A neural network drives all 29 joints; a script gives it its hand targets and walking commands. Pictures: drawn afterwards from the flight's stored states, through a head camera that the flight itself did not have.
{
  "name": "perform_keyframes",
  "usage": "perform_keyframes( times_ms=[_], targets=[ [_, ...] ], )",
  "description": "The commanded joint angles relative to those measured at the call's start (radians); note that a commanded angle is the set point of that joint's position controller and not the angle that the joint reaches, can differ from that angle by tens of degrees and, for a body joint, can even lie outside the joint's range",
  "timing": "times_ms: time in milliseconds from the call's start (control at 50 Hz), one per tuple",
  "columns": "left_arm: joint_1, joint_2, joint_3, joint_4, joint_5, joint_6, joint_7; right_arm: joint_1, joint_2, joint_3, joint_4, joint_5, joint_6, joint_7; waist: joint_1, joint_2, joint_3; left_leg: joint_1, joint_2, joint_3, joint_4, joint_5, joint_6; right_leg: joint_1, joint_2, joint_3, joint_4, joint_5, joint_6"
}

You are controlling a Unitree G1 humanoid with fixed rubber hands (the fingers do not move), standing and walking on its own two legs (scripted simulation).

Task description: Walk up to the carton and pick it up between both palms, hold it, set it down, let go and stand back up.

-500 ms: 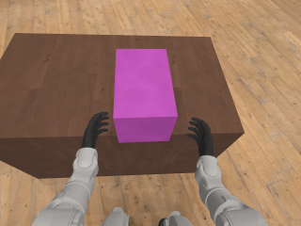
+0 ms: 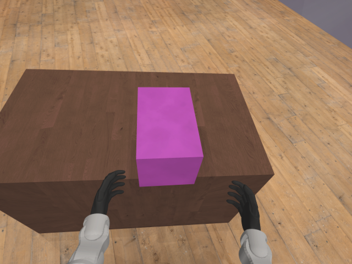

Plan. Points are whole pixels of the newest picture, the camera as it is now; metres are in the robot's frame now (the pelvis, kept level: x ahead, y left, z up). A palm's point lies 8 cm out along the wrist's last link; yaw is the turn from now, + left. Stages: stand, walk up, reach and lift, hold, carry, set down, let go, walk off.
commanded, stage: set down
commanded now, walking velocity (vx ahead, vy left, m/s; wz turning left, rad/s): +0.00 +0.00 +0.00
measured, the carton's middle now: (165, 134) +0.52 +0.03 -0.09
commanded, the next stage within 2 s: none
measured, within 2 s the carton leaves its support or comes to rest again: neither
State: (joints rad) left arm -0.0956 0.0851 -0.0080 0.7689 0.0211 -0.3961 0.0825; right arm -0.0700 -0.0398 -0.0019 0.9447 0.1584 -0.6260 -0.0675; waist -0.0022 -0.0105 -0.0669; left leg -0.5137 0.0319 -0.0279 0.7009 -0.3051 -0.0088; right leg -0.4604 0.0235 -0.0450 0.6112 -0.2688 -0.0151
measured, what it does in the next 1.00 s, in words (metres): stands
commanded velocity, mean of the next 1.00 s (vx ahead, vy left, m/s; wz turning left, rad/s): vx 0.00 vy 0.00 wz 0.00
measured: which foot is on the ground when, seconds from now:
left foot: down 0.00-1.00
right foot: down 0.00-1.00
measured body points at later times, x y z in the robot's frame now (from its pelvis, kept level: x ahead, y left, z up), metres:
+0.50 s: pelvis +0.03 -0.01 +0.02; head +0.03 +0.02 +0.47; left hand +0.24 +0.18 -0.04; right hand +0.21 -0.19 -0.04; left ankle +0.03 +0.11 -0.72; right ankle +0.02 -0.12 -0.72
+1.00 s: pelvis +0.03 +0.00 +0.02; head +0.02 +0.02 +0.47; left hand +0.23 +0.19 -0.06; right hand +0.20 -0.19 -0.05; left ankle +0.03 +0.11 -0.72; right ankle +0.02 -0.12 -0.72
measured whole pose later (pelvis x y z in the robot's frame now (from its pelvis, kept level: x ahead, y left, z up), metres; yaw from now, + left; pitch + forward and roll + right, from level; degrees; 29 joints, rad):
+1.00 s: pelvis +0.03 +0.00 +0.02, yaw +1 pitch -3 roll -2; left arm 0.15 0.11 -0.01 0.58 0.02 -0.13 0.07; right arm 0.19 -0.06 0.00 0.79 0.09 -0.45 -0.02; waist 0.01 -0.03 0.03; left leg -0.17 0.03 -0.03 0.50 -0.28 -0.01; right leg -0.10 0.02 -0.04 0.38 -0.23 -0.02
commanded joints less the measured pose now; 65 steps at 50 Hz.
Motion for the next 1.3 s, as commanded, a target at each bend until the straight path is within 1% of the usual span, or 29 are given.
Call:
perform_keyframes(
  times_ms=[0, 40, 100, 200, 300, 420, 500, 560, 760, 900, 1080, 1280],
  targets=[
    [0.048, 0.059, -0.025, -0.264, -0.074, -0.026, -0.001, 0.000, -0.168, -0.003, -0.235, -0.009, -0.034, 0.038, -0.010, 0.019, -0.176, 0.366, -0.041, 0.017, -0.237, 0.259, -0.038, 0.237, 0.026, 0.062, -0.181, 0.161, -0.041],
    [0.105, 0.060, -0.026, -0.266, -0.074, -0.023, -0.005, 0.063, -0.161, 0.014, -0.252, -0.001, -0.035, 0.044, -0.008, 0.007, -0.130, 0.387, -0.043, 0.028, -0.253, 0.283, -0.036, 0.266, 0.025, 0.069, -0.200, 0.185, -0.040],
    [0.168, 0.074, -0.016, -0.264, -0.066, -0.015, -0.012, 0.131, -0.156, 0.030, -0.271, 0.006, -0.036, 0.048, 0.005, -0.006, -0.085, 0.425, -0.047, 0.044, -0.267, 0.309, -0.034, 0.291, 0.020, 0.078, -0.225, 0.211, -0.038],
    [0.212, 0.090, -0.009, -0.314, -0.057, -0.006, -0.010, 0.193, -0.168, 0.036, -0.296, 0.015, -0.036, 0.055, 0.020, -0.001, -0.055, 0.470, -0.049, 0.056, -0.271, 0.354, -0.040, 0.314, 0.022, 0.083, -0.240, 0.258, -0.039],
    [0.258, 0.094, -0.010, -0.347, -0.050, 0.020, -0.014, 0.238, -0.177, 0.041, -0.304, 0.013, -0.022, 0.058, 0.023, 0.003, -0.026, 0.497, -0.053, 0.066, -0.279, 0.362, -0.043, 0.350, 0.021, 0.090, -0.256, 0.293, -0.039],
    [0.279, 0.107, -0.001, -0.339, -0.041, 0.070, -0.027, 0.249, -0.183, 0.041, -0.303, -0.012, 0.014, 0.051, 0.028, -0.013, 0.014, 0.497, -0.058, 0.080, -0.299, 0.322, -0.040, 0.388, 0.014, 0.097, -0.276, 0.304, -0.031],
    [0.287, 0.113, 0.002, -0.347, -0.035, 0.093, -0.031, 0.257, -0.188, 0.034, -0.299, -0.029, 0.039, 0.048, 0.030, -0.008, 0.034, 0.495, -0.060, 0.084, -0.312, 0.314, -0.041, 0.405, 0.014, 0.096, -0.285, 0.314, -0.027],
    [0.291, 0.113, -0.001, -0.338, -0.027, 0.117, -0.032, 0.258, -0.197, 0.022, -0.275, -0.043, 0.061, 0.051, 0.026, 0.003, 0.051, 0.496, -0.060, 0.085, -0.322, 0.309, -0.045, 0.409, 0.015, 0.090, -0.293, 0.300, -0.028],
    [0.294, 0.124, -0.016, -0.365, -0.021, 0.177, -0.029, 0.248, -0.220, -0.019, -0.275, -0.065, 0.119, 0.062, 0.022, 0.034, 0.053, 0.502, -0.057, 0.083, -0.342, 0.321, -0.057, 0.413, 0.022, 0.065, -0.312, 0.253, -0.035],
    [0.296, 0.130, -0.016, -0.375, -0.013, 0.228, -0.031, 0.246, -0.230, -0.040, -0.272, -0.078, 0.157, 0.067, 0.015, 0.050, 0.046, 0.516, -0.055, 0.079, -0.348, 0.338, -0.060, 0.409, 0.027, 0.049, -0.321, 0.248, -0.036],
    [0.286, 0.146, -0.002, -0.391, -0.008, 0.296, -0.036, 0.242, -0.226, -0.051, -0.277, -0.104, 0.209, 0.067, 0.013, 0.053, 0.034, 0.525, -0.058, 0.078, -0.349, 0.342, -0.054, 0.401, 0.024, 0.036, -0.326, 0.264, -0.030],
    [0.275, 0.173, 0.033, -0.399, -0.001, 0.370, -0.053, 0.242, -0.213, -0.051, -0.288, -0.136, 0.258, 0.050, 0.010, 0.040, 0.026, 0.530, -0.067, 0.086, -0.348, 0.346, -0.042, 0.395, 0.014, 0.036, -0.328, 0.313, -0.018]
  ],
)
